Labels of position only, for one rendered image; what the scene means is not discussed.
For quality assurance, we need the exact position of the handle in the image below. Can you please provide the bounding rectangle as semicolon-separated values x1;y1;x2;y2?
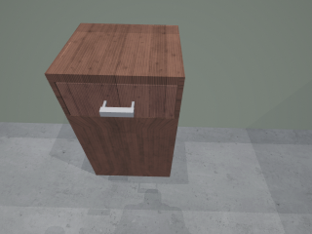
99;100;135;118

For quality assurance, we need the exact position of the drawer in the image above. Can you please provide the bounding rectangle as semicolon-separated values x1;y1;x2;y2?
56;82;177;118

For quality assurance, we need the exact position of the cabinet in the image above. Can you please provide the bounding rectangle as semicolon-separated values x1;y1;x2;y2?
44;22;185;177

